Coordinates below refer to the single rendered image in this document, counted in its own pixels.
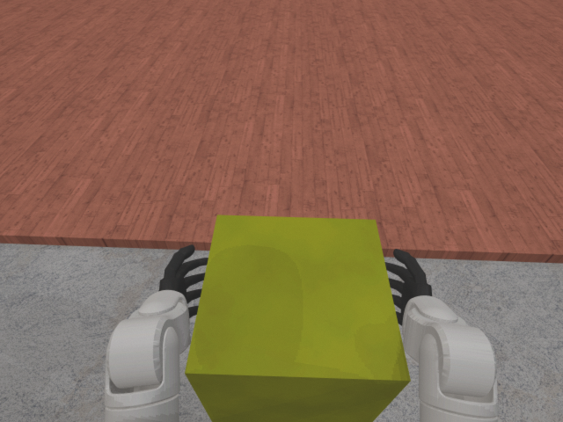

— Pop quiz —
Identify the carton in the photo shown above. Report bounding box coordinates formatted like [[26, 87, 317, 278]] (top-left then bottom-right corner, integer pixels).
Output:
[[185, 215, 411, 422]]

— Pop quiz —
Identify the robot left forearm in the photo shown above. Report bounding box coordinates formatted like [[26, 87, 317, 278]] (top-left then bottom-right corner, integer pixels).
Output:
[[105, 290, 191, 422]]

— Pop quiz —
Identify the robot right hand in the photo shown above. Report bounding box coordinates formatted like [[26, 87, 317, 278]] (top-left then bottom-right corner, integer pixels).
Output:
[[385, 249, 432, 325]]

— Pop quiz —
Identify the robot right forearm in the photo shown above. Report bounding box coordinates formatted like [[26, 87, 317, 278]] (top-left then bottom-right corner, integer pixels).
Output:
[[402, 295, 499, 422]]

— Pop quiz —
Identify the robot left hand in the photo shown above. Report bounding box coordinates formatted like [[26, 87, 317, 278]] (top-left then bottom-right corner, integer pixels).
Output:
[[158, 244, 208, 318]]

